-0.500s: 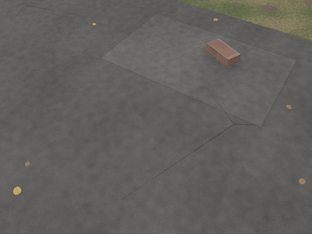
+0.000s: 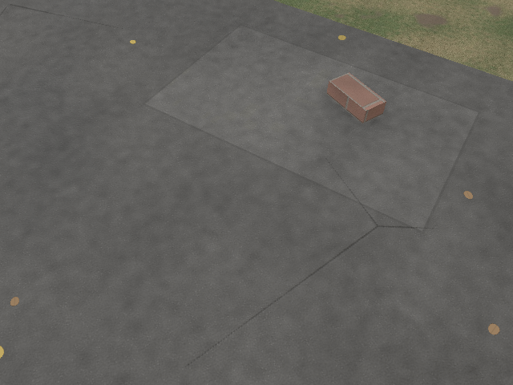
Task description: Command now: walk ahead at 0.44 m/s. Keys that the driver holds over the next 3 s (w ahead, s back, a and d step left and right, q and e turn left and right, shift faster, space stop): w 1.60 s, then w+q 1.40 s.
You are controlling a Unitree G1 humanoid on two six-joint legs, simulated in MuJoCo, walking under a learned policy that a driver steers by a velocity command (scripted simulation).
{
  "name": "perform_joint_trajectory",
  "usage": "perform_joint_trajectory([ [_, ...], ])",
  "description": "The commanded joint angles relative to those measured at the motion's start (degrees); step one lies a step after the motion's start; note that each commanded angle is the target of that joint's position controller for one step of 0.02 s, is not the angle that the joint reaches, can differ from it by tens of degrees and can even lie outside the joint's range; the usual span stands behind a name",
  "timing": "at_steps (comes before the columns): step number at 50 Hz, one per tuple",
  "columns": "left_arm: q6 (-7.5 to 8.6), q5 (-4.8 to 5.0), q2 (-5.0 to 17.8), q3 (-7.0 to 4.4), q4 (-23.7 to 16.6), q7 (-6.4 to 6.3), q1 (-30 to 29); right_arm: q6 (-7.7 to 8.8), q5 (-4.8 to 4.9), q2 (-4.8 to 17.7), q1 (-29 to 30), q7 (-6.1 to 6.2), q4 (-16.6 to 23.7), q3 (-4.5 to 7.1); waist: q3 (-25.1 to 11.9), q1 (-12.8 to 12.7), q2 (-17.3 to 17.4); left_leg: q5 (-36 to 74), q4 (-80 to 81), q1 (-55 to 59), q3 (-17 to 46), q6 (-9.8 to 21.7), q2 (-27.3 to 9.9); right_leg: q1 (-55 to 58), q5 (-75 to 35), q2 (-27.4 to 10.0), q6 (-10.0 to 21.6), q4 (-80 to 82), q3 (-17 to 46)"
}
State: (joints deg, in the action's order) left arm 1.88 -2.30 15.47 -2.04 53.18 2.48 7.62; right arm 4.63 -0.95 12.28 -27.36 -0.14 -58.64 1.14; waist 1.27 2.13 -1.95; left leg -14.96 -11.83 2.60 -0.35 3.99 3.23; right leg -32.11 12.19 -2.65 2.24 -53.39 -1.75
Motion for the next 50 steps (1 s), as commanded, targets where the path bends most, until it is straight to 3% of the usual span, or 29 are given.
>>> perform_joint_trajectory([
  [1, 0.58, 0.31, 0.8, 0.66, -6.5, 0.33, -10.5, 0.65, 0.06, 7.1, -2.3, 0.37, 0.7, 0.95, 6.0, 0.7, 7.5, 26.0, 4.0, -1.4, 6.7, 6.8, -12.7, -6.8, -4.0, 0.7, -1.1, 8.1, -3.2],
  [4, 0.46, 0.88, 1.0, 0.99, -8.3, 0.11, -13.5, 0.78, -0.07, 8.2, -2.7, 0.48, -0.2, 1.05, 6.6, 0.9, 8.7, 30.1, 4.3, -3.2, 5.5, 6.4, -13.7, 0.3, -6.9, 2.1, 0.5, 16.9, -4.5],
  [6, 0.57, 0.94, 2.4, 0.49, -8.1, -0.53, -11.1, 0.88, 0.1, 8.8, -1.3, 0.59, -0.5, 1.14, 5.4, -1.2, 8.4, 39.8, 1.2, -1.8, 4.7, 5.5, -15.1, 5.7, -6.9, 3.3, 2.6, 19.4, -4.5],
  [8, 1.1, 0.88, 4.5, -0.75, -4.9, -1.49, -0.6, 0.65, 0.14, 9.7, 0.5, 0.79, -0.6, 1.39, -0.4, -6.0, 7.7, 54.1, -11.5, 0.3, 2.9, 3.8, -14.7, 16.8, -4.7, 6.0, 4.8, 21.8, -4.4],
  [9, 1.55, 0.62, 5.6, -1.57, -1.7, -2.08, 8.5, 0.35, 0.28, 9.7, 1.1, 0.76, -0.4, 1.36, -5.0, -9.7, 6.3, 51.8, -22.5, -3.0, 1.2, 2.8, -12.8, 27.7, -5.7, 6.3, 6.0, 25.2, -4.3],
  [10, 1.93, -0.68, 9.5, -2.81, 0.1, -2.81, 17.2, 0.25, 0.37, 7.9, 0.2, 0.56, 0.7, 0.77, -10.6, -12.1, 1.9, 33.9, -38.4, -13.4, -0.4, 2.2, -10.2, 40.5, 4.0, -4.2, 8.2, 26.9, 7.0],
  [11, 1.76, -1.6, 14.2, -3.79, 0.2, -2.77, 19.3, -0.03, 1.58, 0.3, -6.8, 0.03, 1.6, -0.48, -17.2, -7.4, -11.2, -11.9, -60.3, -31.9, -2.1, 0.0, -0.1, 52.3, 11.8, -21.3, 15.6, 33.1, 36.9],
  [12, 1.25, 1.17, 11.6, -3.63, 0.1, -2.07, 15.6, -0.25, 0.3, 7.1, -3.2, 0.31, 1.2, 1.24, -14.6, -8.0, -3.9, -12.3, -65.4, -36.5, 4.8, 1.3, -0.6, 46.8, 17.1, -19.6, 16.0, 39.4, 43.6],
  [13, 1.39, 1.77, 8.3, -2.79, -1.0, -1.99, 8.8, -0.03, 0.2, 7.8, 1.9, 0.14, 3.0, 1.73, -5.3, -5.1, -2.5, -6.2, -64.3, -38.6, 4.5, 1.9, -4.1, 38.3, 16.6, -17.6, 14.4, 40.4, 33.2],
  [14, 2.01, 1.64, 5.0, -2.02, -1.2, -1.74, 5.8, 0.37, 0.13, 6.9, 4.8, -0.11, 3.6, 1.53, -1.3, -4.1, -0.1, -2.5, -61.3, -36.9, 4.0, 2.0, -6.0, 31.2, 9.0, -14.9, 13.3, 42.3, 26.7],
  [15, 2.6, 1.42, 3.6, -1.61, -0.7, -1.86, 5.1, 0.07, -0.2, 6.1, 5.5, -0.3, 3.4, 1.61, 0.3, -2.4, -0.1, -1.2, -58.6, -34.3, 4.0, 1.8, -7.4, 26.9, 2.8, -12.3, 11.6, 43.2, 21.6],
  [16, 3.02, 1.44, 2.1, -1.12, 0.2, -2.07, 5.5, -0.64, -0.93, 5.2, 4.6, -0.66, 3.2, 1.47, 0.6, -0.8, -0.7, -0.8, -56.3, -31.3, 3.8, 1.1, -8.3, 23.5, -1.9, -10.4, 10.5, 44.0, 17.7],
  [17, 3.5, 1.36, 1.5, -0.86, 1.0, -2.11, 6.7, -1.27, -1.07, 4.1, 4.2, -1.01, 3.0, 1.39, 0.3, -0.2, -0.9, -0.7, -54.9, -29.8, 3.4, 0.7, -8.4, 22.5, -5.5, -9.8, 10.3, 44.5, 15.4],
  [20, 4.46, 1.74, 2.8, -1.05, 3.0, -2.18, 10.8, -2.43, -1.34, 3.3, 8.3, -1.64, 4.4, 1.45, 1.8, 0.1, -0.6, 1.9, -50.8, -33.3, 1.5, -0.7, -9.3, 22.2, -9.4, -8.7, 10.7, 46.7, 11.3],
  [25, 4.17, 1.85, 2.7, -0.62, 4.7, -2.35, 16.3, -2.57, -0.9, 3.5, 21.4, -1.95, 8.9, 1.25, 4.7, -2.7, 0.0, 11.6, -37.9, -40.7, -1.3, -2.9, -9.8, 26.1, -15.1, -6.8, 9.5, 48.2, 7.3],
  [28, 4.16, 1.73, 2.7, -0.4, 5.8, -2.59, 19.6, -2.32, -0.5, 2.6, 27.0, -1.95, 10.7, 0.65, 4.7, -4.5, -0.7, 15.3, -29.8, -39.3, -3.2, -2.8, -8.2, 29.2, -21.0, -6.4, 8.5, 47.2, 5.4],
  [32, 3.7, 1.03, 3.0, -0.28, 7.4, -3.23, 23.0, -1.94, -0.44, 3.1, 32.1, -1.7, 12.9, 0.54, 5.2, -5.9, -1.2, 13.4, -23.8, -40.0, -4.2, -1.2, -6.4, 37.2, -27.9, -8.5, 9.1, 44.3, 5.2],
  [35, 3.45, 0.65, 4.0, -0.54, 7.7, -3.75, 21.2, -1.21, -0.38, 4.1, 29.5, -1.33, 12.9, 1.04, 3.8, -3.3, -2.0, 7.3, -19.9, -33.7, -5.0, 1.5, -3.9, 40.2, -42.2, -9.7, 8.2, 38.1, 4.0],
  [36, 3.39, 0.59, 4.6, -0.71, 7.7, -3.8, 20.4, -0.92, -0.41, 5.0, 24.8, -0.9, 11.5, 1.55, 1.3, -1.3, -2.5, 5.2, -18.8, -27.4, -5.6, 2.6, -2.0, 40.1, -50.0, -9.4, 7.4, 32.6, 3.3],
  [37, 3.19, 0.8, 4.9, -0.77, 7.6, -3.65, 19.4, -0.47, -0.59, 6.0, 16.2, -0.37, 8.6, 2.27, -3.0, 2.4, -1.7, 6.8, -15.2, -17.4, -6.3, 4.0, -0.4, 38.5, -52.2, -7.9, 6.4, 23.2, 1.9],
  [38, 3.31, 1.31, 4.2, -0.46, 6.7, -3.5, 18.6, 0.07, -1.67, 8.7, 5.9, 0.31, 5.7, 3.37, -8.6, 6.3, -0.3, 7.3, -14.5, -2.1, -1.1, 6.3, -5.4, 28.7, -41.1, -6.0, 5.4, 10.4, 0.7],
  [39, 3.41, 3.49, -1.4, 0.78, 4.7, -2.79, 23.3, 0.1, -3.14, 15.4, -1.7, 0.8, 4.8, 5.18, -17.8, 5.6, 11.0, 2.2, -13.2, 17.0, 24.3, 13.3, -23.5, 8.6, -10.7, 2.0, 2.5, -12.3, -3.3],
  [40, 3.32, 2.6, 2.0, -0.48, 5.6, -2.84, 23.5, -0.77, -1.12, 14.0, 0.2, 0.01, 4.5, 5.1, -19.5, 4.7, 9.9, 2.0, -5.4, 16.9, 40.1, 16.4, -27.6, -0.4, 17.3, 7.3, 2.8, -22.6, 2.9],
  [41, 3.14, 1.74, 3.5, -1.21, 4.2, -2.91, 18.1, -0.97, 0.21, 11.6, 7.2, -0.19, 5.3, 4.52, -9.0, 1.7, 6.1, -1.2, -4.0, 8.0, 30.7, 14.3, -24.9, -4.4, 12.3, 3.0, 3.4, -23.6, 5.4],
  [42, 3.46, 1.5, 2.6, -1.05, 3.2, -2.59, 14.7, -0.65, 0.32, 7.7, 11.8, -0.45, 6.1, 3.53, -3.3, 0.4, 3.8, 0.9, -1.5, -0.4, 24.0, 12.7, -22.6, -3.8, 7.9, 0.9, 3.4, -20.5, 5.1],
  [43, 3.18, 1.36, 1.4, -1.09, 3.2, -2.42, 13.6, -0.22, 0.13, 5.3, 13.5, -0.46, 5.9, 2.88, 0.0, -1.3, 3.5, 4.3, 0.5, -6.2, 18.7, 10.5, -19.7, -1.5, 5.7, -0.9, 3.3, -16.9, 4.8],
  [45, 1.62, 0.08, -0.6, -0.85, 3.7, -1.74, 15.1, 0.58, 0.16, 3.0, 12.7, -0.17, 4.2, 2.05, 1.0, -3.8, 5.0, 9.8, 2.5, -12.3, 12.0, 8.1, -16.1, 3.6, 3.8, -2.1, 2.1, -12.7, 4.1],
  [47, 0.75, -0.08, -1.2, -0.92, 3.1, -1.21, 13.9, 1.47, 0.32, 4.3, 9.4, -0.12, 2.7, 2.29, 1.1, -4.4, 4.9, 15.3, 3.3, -12.7, 9.2, 8.4, -15.2, 2.7, 2.1, -2.3, 1.2, -10.7, 2.8],
  [50, 0.18, 0.02, -0.6, -1.0, 0.2, -0.91, 6.2, 1.66, 0.35, 5.5, 6.2, -0.07, 1.5, 2.41, 3.3, -3.5, 4.8, 17.0, 5.4, -11.3, 6.4, 8.3, -14.0, -3.2, -3.9, -3.7, -0.4, -4.6, 1.2],
])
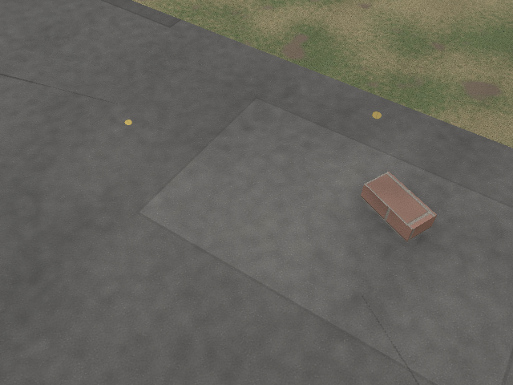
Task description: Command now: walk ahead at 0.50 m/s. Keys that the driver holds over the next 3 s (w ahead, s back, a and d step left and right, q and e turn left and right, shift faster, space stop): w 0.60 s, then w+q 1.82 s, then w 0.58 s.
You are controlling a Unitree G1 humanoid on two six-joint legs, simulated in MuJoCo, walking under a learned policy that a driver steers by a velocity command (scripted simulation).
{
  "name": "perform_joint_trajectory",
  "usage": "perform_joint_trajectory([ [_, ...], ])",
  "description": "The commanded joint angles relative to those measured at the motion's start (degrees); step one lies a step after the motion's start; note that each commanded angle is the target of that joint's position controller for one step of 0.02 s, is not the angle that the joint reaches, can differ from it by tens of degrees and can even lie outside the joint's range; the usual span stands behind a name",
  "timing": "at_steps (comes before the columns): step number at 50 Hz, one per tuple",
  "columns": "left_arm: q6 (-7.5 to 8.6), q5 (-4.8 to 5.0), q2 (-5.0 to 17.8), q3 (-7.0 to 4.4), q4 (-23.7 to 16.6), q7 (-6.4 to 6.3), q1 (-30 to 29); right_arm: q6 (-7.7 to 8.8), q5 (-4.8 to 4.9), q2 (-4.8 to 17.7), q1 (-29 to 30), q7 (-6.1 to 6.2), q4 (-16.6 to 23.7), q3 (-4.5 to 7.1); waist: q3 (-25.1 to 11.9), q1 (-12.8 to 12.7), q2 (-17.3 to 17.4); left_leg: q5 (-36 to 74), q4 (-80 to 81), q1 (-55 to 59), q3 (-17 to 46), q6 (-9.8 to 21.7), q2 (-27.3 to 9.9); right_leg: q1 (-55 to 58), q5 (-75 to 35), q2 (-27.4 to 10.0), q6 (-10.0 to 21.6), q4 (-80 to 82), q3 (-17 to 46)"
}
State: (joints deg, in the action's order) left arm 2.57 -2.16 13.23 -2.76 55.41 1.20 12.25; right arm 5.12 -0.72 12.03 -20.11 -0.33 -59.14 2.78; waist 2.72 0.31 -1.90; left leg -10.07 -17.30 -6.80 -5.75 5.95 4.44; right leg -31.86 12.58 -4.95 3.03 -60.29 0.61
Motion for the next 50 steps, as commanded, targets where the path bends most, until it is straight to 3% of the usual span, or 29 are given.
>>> perform_joint_trajectory([
  [1, -0.51, 0.04, 1.8, -0.22, -3.0, 0.42, -1.1, 1.09, 0.14, 5.6, -2.1, 0.12, 1.7, 0.64, 2.3, -1.1, 4.9, 13.4, 11.1, -1.2, 11.0, 6.1, -14.7, -4.8, -6.3, -1.5, -1.6, 5.3, -1.7],
  [5, -0.15, 0.73, 0.6, 0.59, -5.9, 0.56, -9.8, 0.99, 0.1, 5.5, -6.0, 0.3, 0.6, 0.3, 2.9, 1.3, 5.4, 18.4, 10.7, 1.9, 8.3, 5.0, -13.6, -3.5, -12.4, -0.1, -1.9, 18.3, -4.1],
  [10, 0.37, 0.8, 1.7, 0.57, -8.5, 0.27, -15.7, 0.51, -0.62, 6.1, -10.0, 1.11, -1.3, 0.39, 3.7, 2.8, 5.8, 24.9, 7.6, 11.6, 8.5, 5.4, -16.8, -4.2, -9.8, 1.7, 0.3, 25.8, -4.8],
  [12, 0.89, 0.82, 2.4, 0.21, -8.5, 0.08, -14.1, 0.31, -0.89, 6.7, -8.8, 1.5, -1.4, 0.61, 3.0, 1.2, 5.9, 33.3, 3.7, 13.7, 7.7, 4.7, -17.6, -0.4, -5.5, 3.1, 2.0, 28.3, -5.2],
  [14, 1.64, 0.69, 3.8, -0.82, -5.3, -0.63, -3.7, 0.06, -0.9, 7.6, -7.1, 1.53, -1.4, 0.86, -2.3, -3.4, 5.9, 46.0, -8.7, 13.0, 5.9, 3.1, -16.3, 13.1, -3.1, 6.8, 4.3, 32.2, -6.7],
  [15, 2.27, -0.02, 5.6, -1.74, -2.0, -1.2, 6.3, -0.04, -0.52, 7.1, -6.3, 1.39, -0.9, 0.64, -7.7, -7.4, 4.1, 40.9, -20.3, 6.9, 4.0, 1.9, -13.9, 26.6, -5.3, 5.5, 6.1, 34.4, -5.1],
  [16, 2.62, -1.57, 11.1, -3.21, -0.6, -1.91, 15.6, 0.09, 0.92, 3.8, -7.6, 0.93, 1.4, -0.33, -15.7, -9.1, -3.3, 19.4, -39.1, -8.7, 1.2, 0.0, -9.5, 43.7, 0.0, -9.3, 10.4, 35.3, 12.7],
  [17, 1.97, -0.93, 13.9, -3.99, -0.1, -1.4, 16.3, -0.04, 1.84, 1.6, -12.8, 0.55, 1.1, -0.29, -20.6, -6.6, -11.9, -21.8, -55.6, -24.4, 3.1, -1.1, 0.4, 51.9, -0.2, -20.5, 17.2, 42.7, 37.1],
  [18, 1.41, 0.94, 10.7, -3.36, -0.9, -1.06, 10.2, -0.45, 0.38, 6.3, -6.8, 0.8, 1.5, 1.02, -13.2, -4.9, -2.3, -17.1, -58.2, -29.2, 9.3, -0.2, -3.7, 45.4, 4.9, -16.7, 14.6, 44.2, 32.5],
  [19, 1.57, 1.39, 7.2, -2.38, -1.9, -0.89, 4.6, -0.06, 0.12, 5.6, -2.6, 0.45, 3.0, 1.01, -5.9, -3.3, -0.8, -11.4, -55.8, -29.6, 9.0, -0.1, -5.9, 36.4, 3.1, -14.7, 12.9, 46.2, 24.3],
  [20, 1.97, 1.15, 4.5, -1.65, -2.1, -0.74, 2.0, -0.01, 0.03, 4.5, -0.9, 0.28, 3.1, 0.92, -2.7, -1.6, 0.5, -8.0, -52.6, -27.5, 8.7, -0.2, -7.8, 30.5, -1.4, -11.9, 10.9, 48.3, 18.9],
  [22, 2.69, 1.42, 1.7, -0.7, -0.6, -1.1, 2.3, -1.39, -1.33, 2.6, -2.3, -0.33, 2.6, 0.78, -1.2, 1.1, -1.3, -6.0, -48.3, -22.5, 8.1, -1.5, -9.4, 24.0, -7.9, -8.1, 8.5, 50.4, 11.5],
  [26, 3.9, 1.63, 4.1, -0.97, 1.8, -1.4, 7.8, -3.01, -1.65, 2.0, 2.6, -1.19, 4.5, 0.85, 0.3, 1.5, -1.0, -1.6, -43.7, -26.1, 5.9, -3.6, -10.3, 23.6, -14.3, -6.6, 9.1, 52.8, 6.7],
  [30, 3.65, 1.6, 3.7, -0.53, 2.8, -1.4, 11.7, -3.13, -1.1, 2.5, 12.7, -1.42, 8.0, 0.57, 2.5, -0.5, -1.0, 5.6, -33.2, -31.0, 4.0, -5.1, -10.9, 26.1, -18.0, -5.1, 8.4, 54.1, 3.9],
  [34, 3.85, 1.17, 3.9, -0.39, 3.9, -1.78, 15.1, -2.9, -0.37, 1.3, 19.0, -1.55, 10.0, -0.36, 3.1, -2.4, -1.5, 10.3, -23.2, -29.4, 2.3, -3.9, -8.7, 30.2, -22.2, -5.4, 7.1, 54.3, -1.0],
  [37, 3.7, 0.71, 3.6, -0.28, 5.0, -2.42, 17.2, -2.65, -0.52, 1.8, 22.0, -1.57, 11.5, -0.42, 4.1, -3.1, -1.5, 8.8, -19.3, -29.9, 1.7, -1.7, -7.4, 35.8, -26.1, -7.5, 6.8, 52.7, -3.4],
  [40, 3.51, 0.47, 4.8, -0.57, 5.0, -3.15, 15.7, -2.16, -0.82, 2.5, 20.2, -1.41, 11.7, 0.04, 2.7, -1.2, -2.0, 2.8, -16.3, -24.7, -0.8, 1.4, -4.6, 39.6, -43.2, -8.7, 5.7, 45.6, -6.6],
  [42, 2.94, 0.3, 6.5, -1.05, 4.6, -3.38, 14.4, -1.78, -1.04, 4.1, 11.8, -0.93, 9.4, 1.13, -2.6, 2.4, -2.8, -1.7, -14.6, -15.3, -3.1, 4.0, -0.4, 40.5, -57.0, -8.6, 4.8, 31.6, -8.6],
  [43, 2.54, 0.62, 7.1, -1.16, 4.0, -3.35, 13.5, -1.4, -1.5, 5.6, 3.3, -0.74, 6.7, 2.07, -6.9, 6.1, -1.9, 0.5, -10.7, -4.4, -1.9, 5.9, 0.3, 36.0, -53.0, -7.5, 3.6, 19.9, -10.2],
  [44, 2.63, 1.03, 6.2, -0.78, 1.6, -3.12, 12.5, -1.28, -2.5, 10.4, -5.6, -0.25, 5.0, 3.7, -12.8, 9.5, 2.6, -2.9, -9.6, 9.8, 11.8, 9.7, -9.9, 23.2, -35.0, -5.6, 2.1, 2.3, -11.3],
  [45, 3.0, 2.13, 1.3, -0.11, -1.0, -1.68, 15.7, -1.78, -2.13, 15.2, -5.5, -0.09, 5.5, 4.91, -16.8, 5.2, 16.0, -1.5, -2.9, 24.4, 43.9, 19.5, -25.2, -0.9, 16.3, 8.1, -0.7, -18.7, -9.2],
  [46, 3.34, 1.08, 5.5, -1.02, -2.0, -1.52, 9.3, -2.5, -0.06, 13.7, -3.2, -0.43, 5.4, 4.55, -14.3, 5.4, 6.3, -3.9, 0.7, 22.5, 45.0, 17.7, -23.2, -7.6, 14.2, 5.6, 0.3, -21.3, 1.8],
  [47, 4.13, 1.58, 5.6, -1.02, -4.1, -1.18, 5.0, -2.66, 0.18, 11.7, 1.5, -0.27, 6.2, 4.05, -7.0, 3.8, 4.7, -0.7, 1.8, 14.9, 36.5, 15.7, -22.1, -9.7, 8.2, 2.8, 0.5, -18.4, 1.8],
  [48, 4.5, 1.49, 5.4, -1.03, -4.1, -1.27, 4.1, -2.51, 0.07, 8.9, 3.8, -0.3, 6.5, 3.36, -3.4, 1.9, 0.6, 6.3, 3.2, 8.2, 31.7, 13.6, -19.7, -7.1, 4.9, 1.0, 0.2, -14.0, 1.6],
  [50, 2.76, -0.03, 4.2, -0.95, -4.5, -1.36, 5.1, -1.85, 0.59, 6.4, 5.6, 0.25, 6.7, 2.5, -2.2, -1.5, 0.9, 14.9, 4.3, 0.2, 24.4, 11.0, -15.0, -0.8, 4.1, -0.8, -1.7, -7.9, 1.8],
])
Over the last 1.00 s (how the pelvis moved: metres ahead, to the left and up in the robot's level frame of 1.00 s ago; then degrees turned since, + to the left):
0.55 0.00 0.00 0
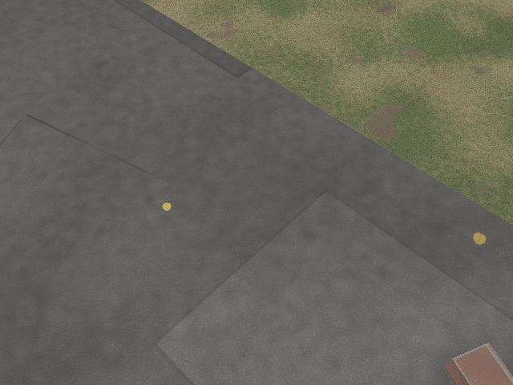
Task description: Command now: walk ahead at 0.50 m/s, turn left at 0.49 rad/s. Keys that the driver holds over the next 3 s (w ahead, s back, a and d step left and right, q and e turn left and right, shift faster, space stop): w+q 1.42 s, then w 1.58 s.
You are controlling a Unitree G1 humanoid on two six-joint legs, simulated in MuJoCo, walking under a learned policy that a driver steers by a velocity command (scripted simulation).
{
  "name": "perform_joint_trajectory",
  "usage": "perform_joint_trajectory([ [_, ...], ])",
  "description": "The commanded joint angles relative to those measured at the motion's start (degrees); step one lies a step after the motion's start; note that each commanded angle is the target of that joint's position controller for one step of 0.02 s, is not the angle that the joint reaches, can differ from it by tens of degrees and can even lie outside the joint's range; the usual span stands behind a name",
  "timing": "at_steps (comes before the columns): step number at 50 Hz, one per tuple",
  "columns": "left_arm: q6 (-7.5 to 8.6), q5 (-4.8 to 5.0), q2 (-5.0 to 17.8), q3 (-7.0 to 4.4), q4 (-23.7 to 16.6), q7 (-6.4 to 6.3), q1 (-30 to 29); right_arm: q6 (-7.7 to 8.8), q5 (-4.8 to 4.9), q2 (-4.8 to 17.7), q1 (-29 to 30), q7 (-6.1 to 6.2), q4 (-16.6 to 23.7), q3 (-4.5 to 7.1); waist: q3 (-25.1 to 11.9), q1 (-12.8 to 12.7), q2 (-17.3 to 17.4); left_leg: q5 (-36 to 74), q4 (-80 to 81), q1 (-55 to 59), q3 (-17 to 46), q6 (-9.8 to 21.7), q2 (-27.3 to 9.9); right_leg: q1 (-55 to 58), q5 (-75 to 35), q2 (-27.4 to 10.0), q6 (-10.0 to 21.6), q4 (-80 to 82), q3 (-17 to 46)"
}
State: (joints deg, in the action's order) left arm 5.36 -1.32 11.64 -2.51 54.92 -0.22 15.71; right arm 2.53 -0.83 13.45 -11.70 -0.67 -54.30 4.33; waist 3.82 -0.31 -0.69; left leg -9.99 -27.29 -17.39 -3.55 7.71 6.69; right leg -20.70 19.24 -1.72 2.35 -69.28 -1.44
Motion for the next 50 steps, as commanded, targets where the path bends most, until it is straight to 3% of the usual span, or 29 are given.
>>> perform_joint_trajectory([
  [1, -1.07, -1.24, 5.2, -1.2, -4.4, 0.21, 1.7, 1.24, 0.89, 5.1, -3.6, 0.67, 1.7, 0.86, -3.6, -1.3, 0.5, 16.9, 14.5, 9.4, 20.9, 9.0, -16.3, -10.6, -2.1, -4.0, -2.0, 3.0, 3.6],
  [4, -2.77, -1.46, 4.7, -1.05, -6.7, 0.67, -2.4, 1.82, 1.02, 7.9, -6.8, 0.83, 1.4, 1.43, -2.7, -1.0, 1.6, 17.7, 15.9, 7.4, 18.8, 8.7, -14.0, -12.7, -5.2, -4.0, -4.3, 9.1, 1.9],
  [6, -3.11, -1.31, 5.3, -1.06, -9.1, 0.79, -8.1, 1.59, 0.96, 8.1, -9.3, 0.78, 1.5, 1.46, -1.2, 0.8, 2.5, 16.3, 16.8, 8.1, 19.4, 7.5, -13.2, -16.1, -9.7, -4.1, -5.4, 14.4, 1.4],
  [10, -3.16, -0.97, 5.7, -0.78, -12.5, 1.16, -15.9, 1.1, 0.78, 8.2, -14.1, 0.82, 1.6, 1.47, -1.4, 3.9, 3.7, 18.9, 15.2, 13.6, 20.8, 5.1, -12.5, -19.5, -16.6, -2.8, -5.6, 22.7, 1.7],
  [15, -2.42, -0.4, 6.0, 0.09, -16.6, 1.54, -23.7, 0.72, -0.02, 8.8, -17.6, 1.46, 2.1, 1.54, -0.9, 6.4, 4.7, 24.9, 11.2, 20.1, 23.4, 5.3, -13.3, -20.0, -16.6, -0.1, -4.5, 31.1, 1.7],
  [18, -1.55, 0.01, 7.7, -0.02, -17.3, 1.39, -21.0, 0.75, -0.31, 10.2, -15.3, 2.09, 3.4, 1.94, -1.3, 3.9, 5.9, 29.2, 7.5, 19.3, 25.2, 3.3, -14.0, -11.2, -13.9, 1.4, -2.6, 37.6, 2.6],
  [20, -0.75, 0.18, 10.4, -1.11, -14.0, 0.42, -9.1, 1.23, -0.17, 11.7, -11.5, 1.55, 4.7, 2.27, -6.6, -1.7, 4.8, 38.5, -3.1, 14.7, 23.8, 0.5, -11.1, 6.8, -11.5, 4.2, -0.5, 41.9, 1.5],
  [21, 0.04, -0.44, 12.6, -1.92, -12.4, -0.39, -0.8, 1.78, 0.47, 10.9, -10.6, 0.88, 5.4, 2.11, -11.9, -5.8, 1.8, 32.7, -14.7, 8.8, 21.5, -0.8, -7.7, 20.0, -11.7, -0.4, 1.5, 43.9, 5.3],
  [22, 0.0, -2.01, 17.6, -2.99, -12.7, -1.44, 6.8, 2.14, 2.05, 5.7, -12.9, 0.62, 7.7, 0.83, -21.3, -7.0, -6.7, 8.9, -31.8, -2.3, 15.7, -2.4, -2.9, 34.9, -2.2, -16.3, 4.9, 45.1, 22.2],
  [23, -1.04, -1.61, 19.3, -3.54, -12.8, -1.13, 3.9, 1.74, 2.06, 5.8, -17.7, 0.82, 9.1, 0.76, -24.7, -2.2, -17.9, -22.2, -42.3, -14.1, 11.1, -2.7, 2.3, 38.0, -1.1, -25.0, 10.6, 52.4, 46.1],
  [24, -1.67, -1.04, 13.9, -2.74, -13.9, -0.76, -0.7, 0.65, 0.17, 8.6, -17.2, 1.3, 7.0, 1.04, -15.6, -0.3, -7.7, -17.8, -47.2, -18.1, 11.0, -2.6, -3.4, 29.7, 5.3, -23.5, 10.7, 52.5, 42.1],
  [25, -1.7, -0.57, 8.9, -1.53, -14.3, -0.58, -3.6, 0.31, -0.54, 8.3, -12.8, 0.68, 6.9, 0.94, -8.3, -0.6, -0.8, -12.9, -45.5, -17.8, 10.1, -3.0, -5.5, 21.7, 4.0, -20.0, 9.6, 53.7, 32.2],
  [26, -1.55, -0.77, 7.3, -0.97, -13.9, -0.49, -4.8, 0.04, -0.54, 7.0, -10.9, 0.16, 7.4, 0.78, -4.4, 0.2, -0.2, -10.5, -42.5, -16.7, 9.6, -3.4, -7.2, 16.3, -1.2, -16.9, 7.8, 55.8, 24.5],
  [27, -1.14, -0.69, 7.2, -0.85, -12.9, -0.64, -3.9, -0.51, -1.27, 6.7, -9.5, -0.4, 8.2, 0.81, -3.0, 0.6, -3.1, -9.6, -40.3, -15.8, 9.2, -3.8, -8.5, 13.6, -6.1, -15.0, 6.8, 56.9, 19.3],
  [29, -0.03, -0.16, 7.8, -1.02, -11.5, -0.3, -1.8, -1.79, -1.43, 6.0, -9.5, -1.37, 8.6, 0.6, -3.3, 1.3, -5.2, -8.2, -39.9, -14.7, 7.9, -4.3, -8.9, 12.2, -14.8, -13.4, 6.3, 58.1, 12.9],
  [32, 1.07, 0.43, 8.6, -1.46, -10.4, 0.13, 0.4, -2.45, -1.29, 5.4, -4.2, -2.35, 11.2, 0.24, -3.1, 1.1, -4.4, -3.8, -38.0, -19.7, 7.4, -4.9, -10.2, 14.0, -20.2, -13.9, 7.2, 60.2, 7.2],
  [35, 0.94, 0.32, 8.6, -1.55, -9.3, 0.19, 2.3, -2.4, -1.19, 4.8, 1.8, -3.02, 13.6, -0.26, -1.7, 0.3, -4.0, 1.9, -31.9, -23.2, 6.0, -5.8, -10.7, 15.5, -23.6, -12.7, 6.8, 61.0, 1.2],
  [39, 0.73, 0.35, 9.6, -1.84, -8.3, 0.14, 4.2, -1.92, -1.02, 3.3, 9.5, -3.98, 16.4, -1.46, -0.2, -1.5, -4.2, 9.2, -18.1, -19.3, 1.8, -5.2, -10.5, 16.0, -26.0, -11.6, 5.3, 60.7, -5.4],
  [43, -0.25, 0.27, 11.5, -2.32, -6.7, -0.43, 7.7, -1.95, -1.55, 4.1, 14.2, -4.25, 18.7, -1.57, 0.9, -2.7, -4.1, 3.7, -10.4, -17.0, -1.9, -2.7, -9.1, 22.3, -32.9, -13.8, 4.3, 57.6, -8.3],
  [45, -1.16, 0.13, 13.1, -2.58, -6.1, -0.79, 8.5, -2.03, -1.96, 4.8, 12.8, -3.74, 18.7, -1.18, -1.0, -1.6, -5.1, -2.6, -8.2, -12.4, -4.2, -0.6, -5.8, 25.4, -49.2, -14.2, 3.5, 50.6, -10.7],
  [46, -1.7, 0.1, 14.0, -2.71, -5.9, -0.94, 8.8, -1.9, -2.13, 5.6, 9.4, -3.39, 17.9, -0.74, -3.4, -0.1, -5.6, -5.4, -7.0, -8.0, -4.9, 0.8, -3.6, 26.2, -57.0, -14.3, 3.3, 43.8, -11.6],
  [47, -2.27, 0.29, 14.5, -2.7, -6.0, -1.01, 8.5, -1.43, -2.36, 6.7, 2.5, -2.87, 16.0, 0.0, -7.5, 3.0, -4.8, -5.5, -4.0, 0.4, -4.9, 2.4, -1.3, 24.4, -58.5, -13.9, 2.8, 33.5, -12.7],
  [48, -2.49, 0.22, 14.1, -2.46, -7.1, -0.96, 7.8, -1.02, -2.88, 9.4, -7.7, -1.98, 12.8, 1.33, -13.4, 7.6, -1.4, -5.0, -0.9, 15.2, -0.1, 4.8, -3.0, 15.3, -48.0, -12.7, 1.0, 18.7, -13.5],
  [49, -2.19, 0.71, 7.6, -0.92, -11.3, -0.01, 9.6, -1.06, -2.78, 16.1, -10.3, -1.06, 12.9, 2.98, -20.2, 5.6, 11.0, -11.1, 0.8, 34.3, 26.0, 10.7, -20.9, -7.6, -5.7, -6.5, -2.1, -0.7, -13.2],
  [50, -1.82, 0.07, 10.3, -1.57, -14.2, 0.44, 4.6, -1.69, -0.8, 18.4, -11.8, -0.48, 14.5, 3.56, -23.7, 7.1, 10.7, -4.7, 9.7, 38.2, 48.9, 15.7, -28.0, -20.0, 13.4, 1.9, -3.8, -11.8, -2.9],
])
Over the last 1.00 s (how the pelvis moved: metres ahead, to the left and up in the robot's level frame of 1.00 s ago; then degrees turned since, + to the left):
0.55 0.00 -0.01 10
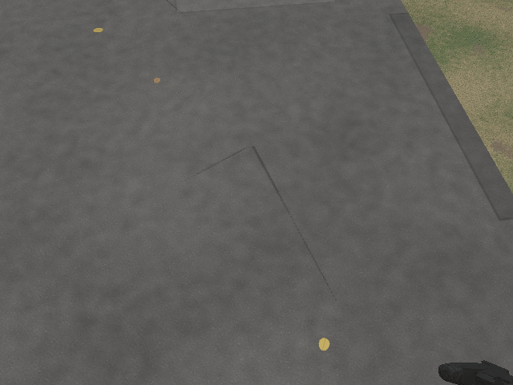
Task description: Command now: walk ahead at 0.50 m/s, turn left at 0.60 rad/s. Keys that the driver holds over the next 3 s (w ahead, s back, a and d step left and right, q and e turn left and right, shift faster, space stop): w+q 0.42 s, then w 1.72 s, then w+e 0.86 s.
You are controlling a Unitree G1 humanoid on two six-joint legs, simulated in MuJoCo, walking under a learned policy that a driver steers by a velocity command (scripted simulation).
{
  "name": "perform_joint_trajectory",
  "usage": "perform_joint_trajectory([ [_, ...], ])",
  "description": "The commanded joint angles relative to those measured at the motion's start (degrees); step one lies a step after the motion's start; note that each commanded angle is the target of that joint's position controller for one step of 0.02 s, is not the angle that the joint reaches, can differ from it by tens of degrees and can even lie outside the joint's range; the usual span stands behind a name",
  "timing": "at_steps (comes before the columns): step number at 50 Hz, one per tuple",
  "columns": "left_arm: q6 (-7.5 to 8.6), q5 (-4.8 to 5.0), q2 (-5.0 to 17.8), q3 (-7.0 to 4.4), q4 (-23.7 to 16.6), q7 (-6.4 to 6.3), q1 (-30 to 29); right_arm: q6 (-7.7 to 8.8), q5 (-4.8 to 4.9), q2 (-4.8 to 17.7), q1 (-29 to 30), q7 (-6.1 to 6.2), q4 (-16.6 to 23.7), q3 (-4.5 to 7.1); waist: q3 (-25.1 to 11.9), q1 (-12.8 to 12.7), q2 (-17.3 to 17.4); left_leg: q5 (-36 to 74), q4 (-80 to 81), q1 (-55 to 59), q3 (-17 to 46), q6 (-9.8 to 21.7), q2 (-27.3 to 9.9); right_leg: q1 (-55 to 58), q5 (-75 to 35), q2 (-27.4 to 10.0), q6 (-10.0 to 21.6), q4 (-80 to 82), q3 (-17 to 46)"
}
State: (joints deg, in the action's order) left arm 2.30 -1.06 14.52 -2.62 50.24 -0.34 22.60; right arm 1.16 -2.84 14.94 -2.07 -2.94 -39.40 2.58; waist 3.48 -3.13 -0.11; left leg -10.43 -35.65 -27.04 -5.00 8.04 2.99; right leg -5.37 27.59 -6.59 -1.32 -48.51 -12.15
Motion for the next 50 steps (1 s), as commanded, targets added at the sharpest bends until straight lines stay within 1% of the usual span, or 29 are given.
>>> perform_joint_trajectory([
  [1, 1.48, -0.28, 8.2, -1.59, -10.9, 0.76, -8.6, -0.71, 1.78, 15.3, -20.7, 2.36, -1.9, 5.01, -14.8, 10.2, 3.6, 2.4, 18.1, 43.7, 39.0, 13.4, -21.5, -40.8, -1.4, 3.0, 0.5, -32.2, 12.8],
  [2, 2.1, 0.25, 7.0, -0.96, -10.7, 0.83, -8.2, -0.49, 2.26, 12.3, -17.9, 2.71, -2.5, 4.23, -8.5, 7.6, 2.2, 9.6, 18.4, 35.0, 31.6, 11.5, -19.4, -38.7, -6.4, 0.8, 0.8, -27.0, 12.6],
  [3, 1.99, -0.05, 6.8, -0.98, -9.7, 0.76, -6.9, -0.11, 2.24, 10.0, -15.1, 2.82, -2.4, 3.56, -5.3, 4.6, 0.3, 15.2, 19.3, 28.1, 26.4, 8.9, -15.7, -34.5, -7.8, -0.7, 0.8, -21.8, 12.9],
  [4, 1.07, -1.07, 6.8, -1.0, -9.3, 0.77, -5.3, 0.29, 2.63, 8.7, -13.0, 2.95, -2.2, 3.06, -4.2, 2.3, 1.0, 18.9, 20.0, 23.0, 23.1, 7.9, -13.1, -30.5, -7.9, -1.3, 0.1, -19.3, 13.1],
  [5, 0.0, -1.7, 6.7, -0.99, -8.7, 0.95, -3.5, 0.77, 2.74, 7.9, -11.9, 2.79, -1.8, 2.68, -5.1, 1.1, 1.7, 20.2, 20.7, 20.5, 21.1, 7.5, -11.6, -27.5, -8.1, -1.4, -0.4, -17.7, 13.1],
  [7, -1.29, -1.84, 5.9, -0.98, -9.1, 1.37, -4.0, 1.7, 2.91, 8.4, -13.4, 2.42, -2.3, 2.83, -5.5, 0.8, 1.8, 21.0, 22.0, 18.4, 20.2, 8.1, -10.0, -27.1, -9.8, -0.7, -1.4, -15.3, 12.2],
  [10, -1.72, -1.68, 5.3, -0.84, -11.3, 1.46, -10.5, 1.96, 2.66, 9.6, -17.1, 2.33, -3.3, 3.2, -2.7, 2.7, 2.3, 14.9, 24.5, 17.7, 21.4, 7.7, -9.3, -31.7, -16.0, -0.4, -2.3, -9.0, 12.0],
  [14, -1.42, -1.43, 5.4, -0.64, -13.8, 1.54, -18.9, 2.09, 2.7, 9.6, -21.9, 2.47, -4.5, 3.26, -1.2, 5.9, 3.2, 13.7, 24.0, 22.4, 23.3, 6.6, -9.1, -35.8, -23.2, 0.8, -2.4, 0.6, 12.9],
  [19, -0.3, -0.74, 5.5, -0.01, -17.0, 2.05, -26.5, 2.01, 2.12, 10.5, -25.8, 3.23, -5.2, 3.51, -0.5, 8.4, 3.9, 21.6, 19.5, 27.2, 25.6, 5.6, -9.9, -33.9, -24.8, 4.1, -1.0, 10.5, 12.8],
  [21, 0.16, -0.54, 6.4, -0.15, -17.1, 1.88, -24.8, 1.96, 2.0, 11.4, -24.5, 3.67, -4.8, 3.71, -0.8, 6.9, 4.7, 23.9, 17.4, 26.6, 27.1, 3.8, -10.5, -27.9, -23.1, 5.2, 0.2, 14.5, 13.5],
  [22, 0.36, -0.47, 6.9, -0.32, -16.2, 1.64, -21.5, 2.02, 1.96, 11.7, -22.8, 3.76, -4.6, 3.71, -1.3, 5.2, 5.1, 26.3, 16.0, 25.1, 26.7, 2.5, -10.5, -22.2, -21.6, 5.9, 1.2, 16.4, 13.0],
  [23, 0.63, -0.5, 7.9, -0.82, -14.7, 1.14, -16.7, 2.24, 1.91, 11.9, -21.6, 3.64, -4.5, 3.67, -3.2, 3.1, 5.1, 32.8, 12.0, 23.7, 26.0, 1.3, -9.8, -14.7, -19.3, 7.6, 2.3, 17.4, 11.9],
  [24, 1.21, -0.74, 8.9, -1.46, -12.3, 0.48, -9.3, 2.5, 2.2, 11.6, -21.1, 3.29, -4.8, 3.45, -6.8, -0.5, 2.6, 36.3, 2.7, 22.6, 23.2, -0.1, -6.8, -5.1, -20.3, 8.1, 3.6, 21.0, 11.0],
  [25, 1.88, -1.69, 11.7, -2.22, -11.3, -0.35, -1.3, 2.92, 2.51, 8.9, -21.7, 2.85, -4.4, 2.62, -13.3, -3.8, -1.2, 26.6, -11.3, 16.6, 20.2, -1.4, -3.4, 7.2, -14.0, 0.1, 6.1, 22.5, 18.8],
  [26, 1.76, -2.92, 17.7, -3.46, -11.2, -0.72, 2.8, 3.05, 4.01, 3.3, -28.3, 2.81, -3.0, 1.48, -20.9, -1.4, -14.2, -8.2, -29.8, 0.6, 14.0, -3.9, 5.6, 21.9, -7.5, -15.9, 12.6, 26.5, 45.1],
  [27, 0.96, -1.18, 15.6, -3.41, -10.5, -0.11, 0.5, 2.82, 2.1, 6.8, -29.7, 3.05, -4.2, 1.65, -19.7, 0.7, -14.0, -18.5, -36.1, -6.1, 14.1, -3.6, 4.7, 17.8, -2.0, -17.9, 15.0, 32.9, 59.4],
  [28, 0.77, -0.63, 10.7, -2.38, -11.3, 0.19, -4.8, 2.31, 1.35, 7.6, -26.1, 2.96, -5.0, 1.85, -10.0, 2.2, -6.0, -13.8, -37.9, -7.7, 14.3, -3.6, 1.4, 9.0, 1.7, -15.9, 14.6, 33.9, 51.3],
  [29, 0.97, -0.49, 7.2, -1.52, -11.2, 0.55, -7.5, 2.21, 1.0, 7.4, -21.5, 2.42, -4.5, 1.57, -5.3, 2.1, -1.4, -10.2, -35.2, -6.9, 13.4, -3.7, -0.5, 2.8, -2.3, -12.5, 13.5, 34.6, 42.6],
  [30, 1.24, -0.7, 6.1, -1.08, -10.4, 0.59, -8.2, 1.98, 1.03, 6.6, -19.6, 1.95, -4.0, 1.44, -3.1, 2.8, -2.6, -9.0, -32.0, -5.8, 12.9, -3.9, -1.9, -0.7, -8.9, -9.6, 12.0, 35.5, 35.8],
  [31, 1.64, -0.54, 5.8, -0.87, -9.3, 0.54, -7.7, 1.5, 0.66, 6.2, -19.1, 1.55, -3.8, 1.29, -2.4, 3.5, -4.8, -8.6, -29.8, -4.2, 12.4, -4.3, -2.7, -3.1, -14.5, -7.4, 11.2, 36.4, 31.2],
  [34, 3.27, 0.2, 6.6, -1.09, -6.8, 1.2, -4.5, 0.74, 0.38, 5.2, -18.8, 0.98, -4.2, 0.86, -3.5, 4.2, -5.7, -7.1, -27.4, -4.1, 11.1, -5.0, -2.5, -2.7, -28.5, -6.2, 12.2, 37.0, 25.2],
  [36, 3.63, 0.52, 7.1, -1.24, -5.6, 1.34, -3.2, 0.72, 0.17, 4.8, -14.5, 0.68, -2.9, 0.43, -2.4, 3.8, -5.4, -3.8, -23.9, -7.9, 9.6, -5.7, -4.0, -1.5, -29.8, -6.2, 12.9, 39.0, 22.7],
  [38, 3.39, 0.63, 6.6, -1.11, -4.5, 1.4, -2.0, 0.88, 0.16, 4.0, -9.1, 0.33, -1.3, -0.27, -1.2, 2.9, -5.1, 0.4, -17.6, -9.7, 7.0, -6.6, -5.9, -1.1, -30.4, -4.9, 12.7, 40.4, 19.8],
  [41, 3.18, 0.78, 6.9, -1.13, -2.9, 1.57, 0.3, 1.24, 0.62, 2.0, -2.0, -0.14, 0.5, -1.58, -0.6, 1.1, -5.2, 6.0, -6.3, -5.9, 3.5, -7.1, -6.2, -1.9, -33.6, -3.0, 11.5, 40.3, 15.7],
  [44, 2.9, 0.6, 8.4, -1.42, -1.3, 1.46, 3.1, 1.42, 0.96, 2.6, 1.6, 0.1, 1.3, -1.75, -0.5, 0.0, -5.1, 6.3, -0.3, -2.4, 1.8, -6.4, -5.2, 0.4, -37.0, -4.6, 11.0, 38.6, 15.6],
  [46, 2.52, 0.42, 9.0, -1.52, -0.5, 1.21, 3.7, 1.58, 0.95, 3.5, 2.1, 0.52, 1.6, -1.53, -0.2, 0.4, -5.1, 3.9, 2.1, -0.9, 1.6, -5.0, -4.6, 3.0, -39.9, -6.3, 10.6, 36.6, 16.1],
  [48, 2.04, 0.41, 9.5, -1.57, 0.2, 0.9, 3.2, 1.99, 0.56, 4.3, -2.0, 1.05, 0.3, -1.01, -1.9, 2.7, -4.8, 0.8, 5.9, 5.8, 0.8, -3.3, -2.4, 4.8, -49.6, -6.4, 9.6, 30.0, 15.2],
  [49, 1.76, 0.61, 9.1, -1.35, 0.5, 0.83, 3.2, 2.53, 0.06, 5.2, -8.8, 1.5, -2.2, -0.41, -5.5, 5.8, -2.8, 1.7, 9.8, 14.9, 0.4, -1.9, -1.0, 3.6, -53.7, -4.2, 8.5, 21.1, 12.8],
  [50, 1.83, 0.74, 7.7, -0.78, -0.4, 0.76, 2.7, 3.07, -0.86, 8.1, -18.3, 2.16, -4.8, 0.69, -11.6, 9.6, 0.0, -0.5, 10.2, 28.4, 6.6, 0.5, -6.5, -3.8, -45.9, -1.8, 7.2, 8.9, 10.9],
])
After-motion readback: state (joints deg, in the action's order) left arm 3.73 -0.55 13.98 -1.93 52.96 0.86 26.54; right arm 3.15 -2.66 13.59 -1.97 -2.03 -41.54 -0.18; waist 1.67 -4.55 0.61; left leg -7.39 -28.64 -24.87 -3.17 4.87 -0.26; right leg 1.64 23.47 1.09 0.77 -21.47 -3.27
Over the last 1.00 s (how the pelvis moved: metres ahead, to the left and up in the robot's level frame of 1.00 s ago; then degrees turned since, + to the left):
0.50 0.10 -0.02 35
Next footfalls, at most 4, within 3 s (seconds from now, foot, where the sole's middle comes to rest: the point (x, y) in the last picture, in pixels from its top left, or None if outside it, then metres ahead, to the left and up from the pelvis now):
0.50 right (301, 373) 0.47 -0.06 -0.75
1.00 left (196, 303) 0.63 0.22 -0.75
1.54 right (234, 201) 0.98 0.15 -0.75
2.08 left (157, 147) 1.19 0.43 -0.75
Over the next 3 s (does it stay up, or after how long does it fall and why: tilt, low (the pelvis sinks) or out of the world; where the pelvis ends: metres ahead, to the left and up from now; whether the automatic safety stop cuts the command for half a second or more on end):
stays up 1.55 0.38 0.03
